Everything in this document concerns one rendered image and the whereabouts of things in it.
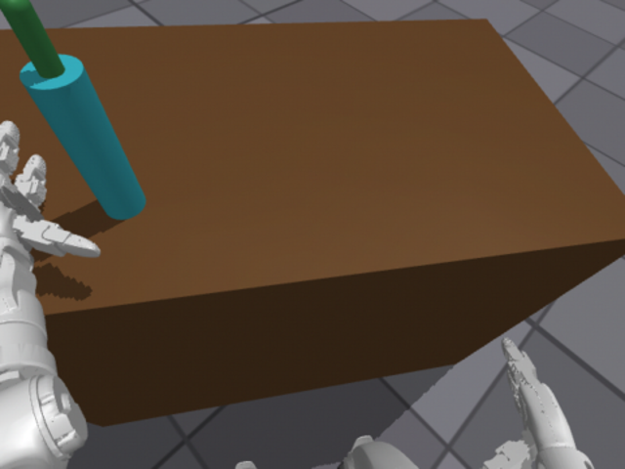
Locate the bottle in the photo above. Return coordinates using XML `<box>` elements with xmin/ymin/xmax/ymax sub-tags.
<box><xmin>0</xmin><ymin>0</ymin><xmax>146</xmax><ymax>220</ymax></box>

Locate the right robot arm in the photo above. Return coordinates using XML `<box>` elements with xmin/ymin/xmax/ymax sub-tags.
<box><xmin>535</xmin><ymin>447</ymin><xmax>595</xmax><ymax>469</ymax></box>

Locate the left robot arm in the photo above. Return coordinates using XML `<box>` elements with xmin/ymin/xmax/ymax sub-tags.
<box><xmin>0</xmin><ymin>237</ymin><xmax>88</xmax><ymax>469</ymax></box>

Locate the left robot hand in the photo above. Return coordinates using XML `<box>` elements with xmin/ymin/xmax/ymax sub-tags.
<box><xmin>0</xmin><ymin>121</ymin><xmax>101</xmax><ymax>258</ymax></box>

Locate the right robot hand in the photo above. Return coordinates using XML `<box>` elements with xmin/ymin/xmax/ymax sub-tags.
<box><xmin>480</xmin><ymin>337</ymin><xmax>576</xmax><ymax>469</ymax></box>

